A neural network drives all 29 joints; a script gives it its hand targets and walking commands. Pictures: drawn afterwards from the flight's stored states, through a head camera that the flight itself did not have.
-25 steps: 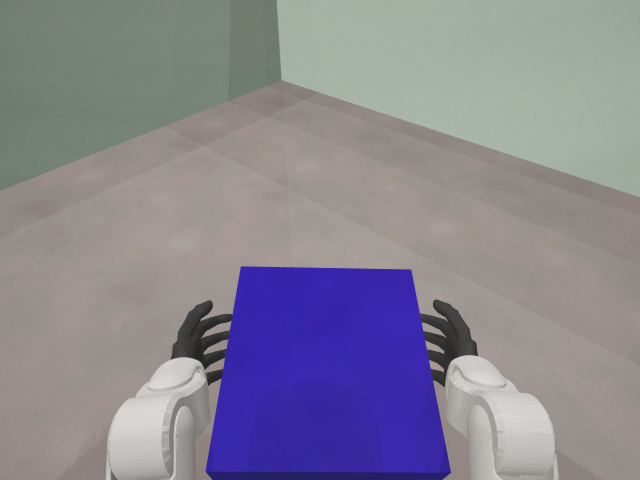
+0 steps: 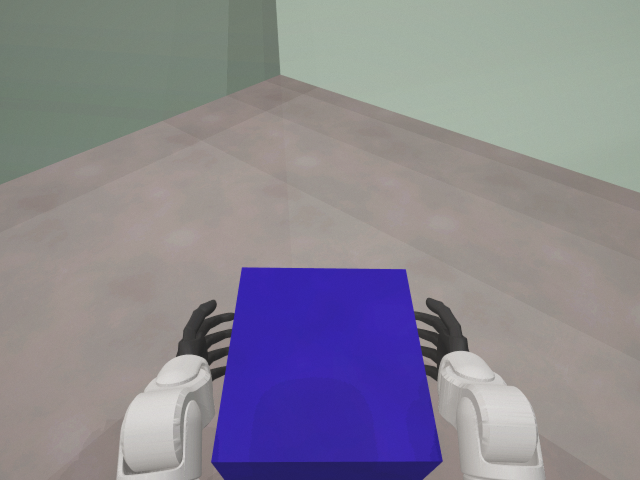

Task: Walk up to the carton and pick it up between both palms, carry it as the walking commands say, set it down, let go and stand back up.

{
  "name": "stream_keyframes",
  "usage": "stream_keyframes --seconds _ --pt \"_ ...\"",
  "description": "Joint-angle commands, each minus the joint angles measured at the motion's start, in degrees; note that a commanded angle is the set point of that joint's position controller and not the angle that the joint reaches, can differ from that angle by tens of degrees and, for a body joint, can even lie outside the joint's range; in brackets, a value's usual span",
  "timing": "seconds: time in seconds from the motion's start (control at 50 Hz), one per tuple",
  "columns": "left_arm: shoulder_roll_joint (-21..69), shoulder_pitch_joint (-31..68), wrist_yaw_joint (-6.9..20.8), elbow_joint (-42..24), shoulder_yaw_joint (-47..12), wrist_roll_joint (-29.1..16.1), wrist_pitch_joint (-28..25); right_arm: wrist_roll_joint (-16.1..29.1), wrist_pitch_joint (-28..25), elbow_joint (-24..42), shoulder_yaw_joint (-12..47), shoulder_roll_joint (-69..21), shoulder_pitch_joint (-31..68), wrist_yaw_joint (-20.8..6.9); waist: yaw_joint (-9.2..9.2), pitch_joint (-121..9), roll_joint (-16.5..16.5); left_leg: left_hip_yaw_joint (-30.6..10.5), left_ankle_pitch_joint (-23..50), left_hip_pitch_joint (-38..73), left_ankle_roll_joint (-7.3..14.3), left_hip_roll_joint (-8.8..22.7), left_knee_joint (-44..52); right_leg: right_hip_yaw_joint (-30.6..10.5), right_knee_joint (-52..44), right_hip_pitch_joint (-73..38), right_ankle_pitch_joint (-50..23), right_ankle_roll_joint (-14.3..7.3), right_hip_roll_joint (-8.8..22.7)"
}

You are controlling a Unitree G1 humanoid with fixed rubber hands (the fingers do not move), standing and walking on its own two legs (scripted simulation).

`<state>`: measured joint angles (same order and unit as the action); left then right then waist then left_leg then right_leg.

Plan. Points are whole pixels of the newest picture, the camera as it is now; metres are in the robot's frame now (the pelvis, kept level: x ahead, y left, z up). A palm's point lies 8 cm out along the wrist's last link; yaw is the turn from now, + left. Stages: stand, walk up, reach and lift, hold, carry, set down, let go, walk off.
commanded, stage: carry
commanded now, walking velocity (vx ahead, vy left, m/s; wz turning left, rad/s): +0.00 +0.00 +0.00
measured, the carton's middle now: (321, 393) +0.27 +0.00 +0.00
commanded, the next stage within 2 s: hold in 0.54 s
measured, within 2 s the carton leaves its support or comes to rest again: neither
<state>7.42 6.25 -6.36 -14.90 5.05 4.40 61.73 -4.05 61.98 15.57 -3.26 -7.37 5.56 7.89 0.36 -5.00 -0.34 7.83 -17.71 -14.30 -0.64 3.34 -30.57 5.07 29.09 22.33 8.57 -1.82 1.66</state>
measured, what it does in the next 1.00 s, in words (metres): stands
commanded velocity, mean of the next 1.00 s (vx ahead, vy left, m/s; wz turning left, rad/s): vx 0.00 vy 0.00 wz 0.00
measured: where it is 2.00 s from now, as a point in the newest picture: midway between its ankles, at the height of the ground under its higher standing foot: outside the picture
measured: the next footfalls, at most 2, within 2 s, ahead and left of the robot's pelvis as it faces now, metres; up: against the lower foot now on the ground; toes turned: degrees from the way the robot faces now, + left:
none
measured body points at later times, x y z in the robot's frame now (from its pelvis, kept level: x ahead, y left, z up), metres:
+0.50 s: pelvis +0.00 +0.00 +0.00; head -0.03 +0.00 +0.45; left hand +0.27 +0.15 +0.07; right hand +0.27 -0.15 +0.06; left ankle -0.02 +0.12 -0.73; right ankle +0.07 -0.10 -0.73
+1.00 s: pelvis -0.02 -0.01 +0.00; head -0.04 -0.03 +0.44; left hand +0.27 +0.16 +0.01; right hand +0.29 -0.13 +0.01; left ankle -0.02 +0.12 -0.73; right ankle +0.07 -0.10 -0.73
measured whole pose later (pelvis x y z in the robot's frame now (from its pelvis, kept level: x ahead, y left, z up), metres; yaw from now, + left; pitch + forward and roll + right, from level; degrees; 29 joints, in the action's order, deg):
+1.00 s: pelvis -0.02 -0.01 +0.00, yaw +6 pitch -9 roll +0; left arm 8.8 16.9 -1.6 24.0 14.8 13.6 33.7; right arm -12.3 38.0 -18.8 -11.4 -8.7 15.3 5.6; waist 0.8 5.8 2.0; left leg -4.5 -18.5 -5.7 0.8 -1.3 -33.5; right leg 0.4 30.6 10.9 10.4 -2.1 -2.6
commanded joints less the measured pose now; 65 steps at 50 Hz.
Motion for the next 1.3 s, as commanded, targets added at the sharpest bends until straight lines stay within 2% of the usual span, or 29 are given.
stream_keyframes --seconds 0.0,0.52,0.54,0.56,0.58,0.6,0.62,0.64,0.66,0.68,0.72,0.74,0.78,0.82,0.88,0.92,0.98,1.02,1.08,1.14,1.2,1.28 --pt "44.2 21.8 6.5 -5.5 -29.0 -12.2 -1.8 13.6 -2.4 7.2 30.2 -45.5 22.9 -7.5 -0.11 -12.8 0.0 -4.6 5.1 0.2 1.3 5.0 5.4 -6.8 -4.0 -8.9 -5.3 -1.7 6.2" --pt "43.2 22.4 7.2 -1.9 -27.8 -10.8 -4.5 11.9 -4.9 3.3 28.8 -45.0 23.6 -8.2 -0.24 -12.5 0.1 -5.1 1.7 -1.5 1.5 5.3 6.0 -7.4 -4.7 -8.6 -3.7 -1.6 5.7" --pt "23.1 16.6 6.0 18.2 -8.9 -1.4 -10.3 1.4 -9.0 -16.8 8.7 -24.9 18.2 -7.6 -2.09 12.1 -0.1 -13.7 -6.8 -3.5 5.4 -3.5 12.8 -7.7 -3.6 -18.1 2.4 -1.0 -4.1" --pt "17.0 17.2 5.7 29.4 -10.3 -1.6 -14.8 1.0 -13.4 -22.5 10.5 -16.7 19.2 -7.2 -3.02 8.5 -3.1 -14.0 -5.8 -2.3 5.6 -3.8 11.0 -8.2 -3.2 -15.2 5.7 -1.6 -3.7" --pt "20.3 15.0 5.8 23.3 -14.6 -2.6 -18.7 2.1 -17.3 -18.7 13.2 -18.6 15.9 -7.6 -1.87 2.7 -1.2 -14.2 -1.5 2.6 5.0 -3.4 10.1 -8.2 -2.8 -14.5 1.6 -1.8 -3.1" --pt "23.1 15.6 6.3 17.0 -18.4 -4.4 -20.8 4.0 -19.6 -12.9 15.9 -21.6 14.9 -7.9 -0.94 -3.6 0.2 -14.2 6.0 5.3 4.2 -3.1 9.2 -8.5 -1.8 -17.9 -6.7 -1.3 -3.5" --pt "25.3 17.8 6.7 12.0 -21.1 -5.6 -21.8 5.3 -20.8 -8.5 17.7 -24.1 16.1 -8.2 -0.35 -9.7 0.6 -14.3 12.0 6.1 3.3 -3.4 8.5 -8.3 -0.9 -22.2 -13.3 -0.6 -4.1" --pt "26.1 20.9 6.9 7.6 -23.4 -6.4 -22.6 6.5 -21.8 -5.0 19.1 -25.4 18.4 -8.6 -0.51 -13.5 1.8 -14.2 16.3 5.7 2.8 -3.7 7.8 -8.7 0.3 -25.3 -17.6 -0.1 -4.4" --pt "31.8 19.3 5.9 -1.5 -24.1 -7.8 -22.7 11.1 -22.2 -3.2 30.4 -30.4 25.9 -10.9 -7.46 -18.1 9.6 -14.4 26.0 8.9 1.1 -5.0 6.8 -9.1 -1.4 -27.6 -16.5 -1.7 -6.4" --pt "29.5 18.1 5.6 -3.3 -25.0 -8.5 -22.5 11.1 -22.2 -1.2 30.7 -28.7 24.2 -10.6 -7.43 -16.6 8.8 -13.6 24.5 6.0 1.1 -5.3 7.4 -9.3 -2.4 -29.9 -17.1 -1.8 -6.1" --pt "23.4 18.8 6.1 0.3 -23.8 -8.3 -22.6 5.7 -22.2 -3.0 23.5 -21.9 20.1 -8.5 -1.18 -9.5 4.2 -12.6 12.4 1.3 2.2 -6.1 9.5 -9.1 -4.6 -30.5 -13.1 -1.2 -4.8" --pt "19.7 19.5 6.6 3.5 -21.9 -7.7 -22.9 3.2 -22.1 -5.6 19.7 -19.2 18.2 -7.4 1.07 -7.0 2.6 -12.1 8.1 0.8 2.6 -6.5 9.7 -9.1 -5.3 -29.7 -8.8 -0.7 -4.3" --pt "16.1 19.4 7.3 10.7 -18.0 -6.4 -23.7 1.0 -22.1 -10.2 15.9 -17.5 17.2 -6.2 2.26 -2.0 0.2 -12.2 1.6 -1.5 3.5 -6.5 9.6 -9.9 -5.7 -29.2 -0.3 -0.1 -4.0" --pt "17.0 21.3 8.1 18.3 -14.6 -4.4 -25.2 0.3 -22.7 -14.3 13.9 -18.9 20.4 -5.7 1.66 1.5 -1.3 -12.7 -4.3 -4.2 4.5 -6.2 8.8 -11.2 -5.7 -28.9 7.4 0.4 -3.6" --pt "24.3 28.0 10.1 26.4 -13.0 -1.8 -28.0 0.8 -24.2 -20.7 14.9 -28.9 27.3 -6.6 -0.01 2.2 -3.5 -13.2 -6.3 -7.2 5.1 -6.1 6.6 -13.6 -6.4 -28.5 13.2 0.9 -2.7" --pt "32.2 34.1 12.1 31.7 -12.8 0.0 -29.8 0.9 -25.8 -26.4 15.8 -37.9 33.7 -8.3 -0.53 1.7 -3.8 -13.6 -6.3 -8.0 5.1 -6.1 5.4 -14.4 -6.2 -27.0 15.1 1.2 -2.6" --pt "45.8 45.6 16.1 38.2 -13.3 2.2 -32.3 0.6 -28.1 -35.9 16.4 -53.2 42.6 -12.3 -0.71 -1.3 -2.3 -14.6 -5.7 -8.4 5.0 -6.4 3.9 -15.2 -4.9 -24.5 15.5 1.1 -2.7" --pt "50.1 50.2 18.2 43.9 -11.0 4.0 -33.8 -0.5 -29.8 -43.1 14.0 -57.8 44.6 -14.5 -0.37 -3.4 -0.6 -14.7 -5.7 -9.2 4.9 -6.8 3.3 -15.4 -3.9 -23.7 15.4 1.1 -2.9" --pt "52.0 51.5 19.8 50.0 -6.8 6.4 -35.2 -3.1 -32.0 -48.6 9.3 -57.5 46.4 -16.1 -0.1 -5.3 1.6 -14.4 -4.9 -11.5 4.5 -7.2 2.8 -15.1 -1.7 -22.8 13.3 0.9 -3.1" --pt "53.0 49.9 20.6 53.9 -4.3 8.1 -36.3 -5.1 -33.8 -49.6 6.3 -55.6 47.9 -16.8 0.44 -6.8 2.2 -14.6 -3.8 -14.9 4.4 -7.1 2.2 -13.8 1.0 -21.6 8.6 0.7 -3.5" --pt "53.8 49.2 20.5 54.9 -3.8 8.3 -37.9 -6.7 -35.8 -49.1 5.1 -53.6 48.3 -17.3 1.48 -9.3 1.7 -14.9 -1.3 -17.0 4.3 -6.9 1.7 -12.0 3.6 -20.4 2.2 0.6 -4.2" --pt "54.8 47.8 19.3 53.7 -5.8 7.6 -41.2 -7.7 -39.3 -47.5 6.1 -51.2 46.8 -18.0 2.52 -14.5 1.1 -15.4 5.5 -17.5 3.4 -6.9 0.9 -10.7 5.7 -18.2 -6.5 0.4 -4.9"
